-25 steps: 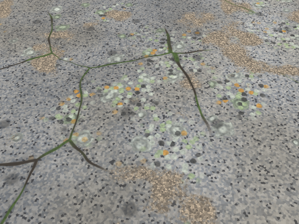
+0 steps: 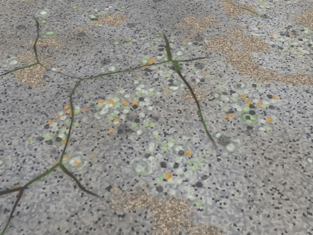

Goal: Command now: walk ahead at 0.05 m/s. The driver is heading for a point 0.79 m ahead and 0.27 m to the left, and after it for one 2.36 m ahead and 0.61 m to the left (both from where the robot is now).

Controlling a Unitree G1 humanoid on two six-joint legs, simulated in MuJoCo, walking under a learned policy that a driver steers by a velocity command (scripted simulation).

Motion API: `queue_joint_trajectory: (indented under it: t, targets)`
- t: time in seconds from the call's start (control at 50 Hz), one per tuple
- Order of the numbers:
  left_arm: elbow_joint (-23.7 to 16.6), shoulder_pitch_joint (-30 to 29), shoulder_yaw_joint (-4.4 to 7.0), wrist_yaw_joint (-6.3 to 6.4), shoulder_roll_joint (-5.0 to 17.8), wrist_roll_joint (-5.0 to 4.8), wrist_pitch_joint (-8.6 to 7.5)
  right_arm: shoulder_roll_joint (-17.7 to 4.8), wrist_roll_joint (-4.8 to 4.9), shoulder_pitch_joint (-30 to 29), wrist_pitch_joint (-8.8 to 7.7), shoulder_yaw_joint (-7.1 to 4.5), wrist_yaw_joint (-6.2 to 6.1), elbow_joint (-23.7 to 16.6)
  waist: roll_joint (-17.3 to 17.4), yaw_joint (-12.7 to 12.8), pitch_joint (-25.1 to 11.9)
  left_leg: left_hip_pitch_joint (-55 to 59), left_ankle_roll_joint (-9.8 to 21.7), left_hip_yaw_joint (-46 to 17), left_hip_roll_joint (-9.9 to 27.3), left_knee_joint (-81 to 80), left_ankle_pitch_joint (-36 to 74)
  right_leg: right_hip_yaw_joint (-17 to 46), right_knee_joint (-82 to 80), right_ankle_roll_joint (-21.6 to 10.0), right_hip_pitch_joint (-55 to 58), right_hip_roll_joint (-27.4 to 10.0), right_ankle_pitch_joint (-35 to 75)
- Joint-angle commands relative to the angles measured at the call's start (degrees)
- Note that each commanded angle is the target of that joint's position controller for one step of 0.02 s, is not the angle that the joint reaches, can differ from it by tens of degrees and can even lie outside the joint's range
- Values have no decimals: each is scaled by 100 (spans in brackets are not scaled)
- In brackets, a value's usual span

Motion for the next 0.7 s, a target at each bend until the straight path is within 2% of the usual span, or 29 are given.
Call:
queue_joint_trajectory:
  t: [0.02, 0.04, 0.06, 0.08, 0.12, 0.28, 0.3, 0.32, 0.34, 0.36, 0.38, 0.4, 0.42, 0.44, 0.46, 0.48, 0.5, 0.52, 0.54, 0.56, 0.58, 0.6, 0.62, 0.64, 0.66, 0.68, 0.7]
  targets:
    - [-204, -2, 109, -103, 450, -51, -41, -631, -114, -284, -81, -161, -166, -400, -20, -157, -24, 970, 146, -617, 412, -987, -504, 45, -1221, -359, -741, 30, 327]
    - [-272, -152, 92, -117, 346, -78, -56, -624, -40, -287, -83, -157, -185, -367, 6, -143, -145, 1044, 160, -551, 361, -906, 46, 29, -1198, -304, -544, 29, 678]
    - [-236, -53, 96, -127, 356, -97, -75, -593, -6, -224, -71, -152, -177, -334, -20, -129, -263, 1177, 178, -459, 293, -795, 721, 42, -1175, -283, -405, 14, 1186]
    - [-163, 118, 127, -128, 453, -103, -86, -564, -1, -142, -61, -149, -158, -298, -47, -116, -339, 1324, 194, -376, 241, -684, 1330, 24, -1129, -281, -344, 11, 1662]
    - [-46, 379, 172, -132, 585, -70, -84, -544, -18, -63, -29, -144, -135, -250, -62, -87, -413, 1512, 175, -296, 194, -569, 1824, -26, -1101, -261, -305, 13, 2067]
    - [14, 394, 196, -154, 588, -55, -28, -613, -44, -134, 32, -154, -160, -132, -92, -109, -164, 1454, 44, -256, 137, -667, 1330, -62, -1317, -240, -311, 28, 1726]
    - [70, 503, 196, -155, 566, -44, -8, -608, -50, -31, 52, -156, -166, -54, -101, -111, -124, 1463, 33, -249, 126, -748, 810, -39, -1452, -263, -303, 12, 1227]
    - [111, 597, 221, -140, 615, 5, 18, -682, -88, 27, 71, -192, -190, -2, -160, -107, 85, 1351, 44, -219, 75, -785, -18, 42, -1640, -372, -388, -30, 424]
    - [127, 679, 289, -96, 793, 105, 34, -829, -157, 23, 77, -267, -240, -9, -319, -62, 308, 1110, 77, -145, -26, -668, -948, 232, -1852, -615, -446, -161, -447]
    - [122, 731, 329, -37, 886, 217, 19, -856, -225, -31, 67, -309, -296, -44, -487, -5, 532, 720, 117, -84, -116, -502, -1435, 550, -2065, -909, -380, -412, -1031]
    - [103, 848, 388, 116, 921, 333, -41, -812, -285, -62, 49, -355, -428, -96, -496, 127, 580, 307, 257, -103, -134, -306, -1705, 979, -2170, -1292, -51, -844, -1415]
    - [142, 987, 403, 235, 909, 356, -108, -558, -338, -210, 2, -319, -550, -180, -687, 233, 768, -105, 320, -59, -120, -17, -1434, 1355, -2335, -1604, 253, -1259, -1442]
    - [140, 967, 371, 321, 809, 301, -161, -295, -363, -294, -48, -267, -656, -298, -788, 221, 868, -296, 370, -20, -21, 39, -1141, 1544, -2438, -1757, 492, -1570, -1224]
    - [72, 856, 325, 369, 694, 224, -183, -150, -359, -343, -92, -230, -724, -400, -729, 190, 809, -44, 414, -11, 10, 24, -1004, 1555, -2456, -1768, 496, -1637, -892]
    - [-3, 676, 313, 395, 688, 162, -178, -105, -340, -231, -135, -226, -746, -431, -678, 87, 738, 438, 444, 104, -47, -31, -898, 1363, -2376, -1693, 338, -1523, -529]
    - [-71, 478, 324, 405, 764, 153, -153, -120, -328, 29, -187, -241, -731, -394, -632, -74, 688, 1003, 473, 248, -132, -130, -719, 1076, -2143, -1607, 80, -1326, -104]
    - [-82, 367, 340, 397, 853, 227, -132, -181, -340, 515, -246, -279, -692, -275, -500, -316, 565, 1630, 509, 315, -195, -239, -400, 756, -1554, -1544, -198, -1061, 611]
    - [-48, 408, 351, 366, 846, 355, -143, -278, -372, 1149, -299, -319, -657, -99, -186, -520, 380, 2234, 648, 110, -100, -272, -124, 332, -636, -1390, -613, -666, 1184]
    - [-125, 374, 303, 302, 549, 472, -194, -503, -391, 1931, -344, -341, -649, 65, 680, -741, 30, 3187, 1285, -1379, 582, -757, 209, -248, 1049, -881, -1639, 144, 986]
    - [-210, 188, 206, 220, 182, 523, -279, -694, -568, 3560, -354, -330, -606, 402, 1451, -1371, -406, 4238, 2163, -3545, 1713, -1678, 372, 238, 3233, -659, -2935, 687, -1429]
    - [-389, -161, 252, 225, 243, 305, -428, -876, -668, 3475, -448, -334, -584, 439, 631, -1269, 431, 3776, 2175, -3852, 2237, -2019, -146, 1256, 3930, -823, -3878, 531, -1233]
    - [-347, -232, 316, 269, 549, 229, -475, -646, -573, 2739, -441, -230, -537, 311, 83, -902, 761, 3153, 1957, -3355, 2273, -1982, -508, 1259, 4128, -876, -3916, 160, -597]
    - [-296, -115, 337, 321, 578, 313, -485, -354, -500, 2307, -374, -131, -511, 227, -80, -681, 652, 2671, 1860, -2851, 2052, -2010, -524, 1049, 4099, -911, -3611, 16, -237]
    - [-279, -12, 275, 343, 324, 389, -433, -148, -475, 2112, -317, -65, -542, 229, -93, -497, 738, 2200, 1727, -2295, 1909, -2062, -369, 987, 3877, -932, -3368, -195, 94]
    - [-273, 55, 195, 332, 64, 482, -340, 188, -493, 1934, -253, 39, -611, 154, -64, -329, 781, 1711, 1543, -1921, 1715, -2157, -139, 977, 3484, -895, -3053, -395, 535]
    - [-317, -104, 171, 286, -55, 504, -234, 298, -502, 1944, -188, 97, -665, 176, -72, -299, 796, 1335, 1383, -1464, 1456, -2204, -196, 812, 2939, -812, -2781, -486, 959]
    - [-409, -232, 138, 224, -72, 466, -173, 293, -474, 1980, -198, 118, -685, 175, 117, -304, 704, 960, 1287, -1110, 1209, -2223, -119, 521, 2400, -710, -2390, -478, 1334]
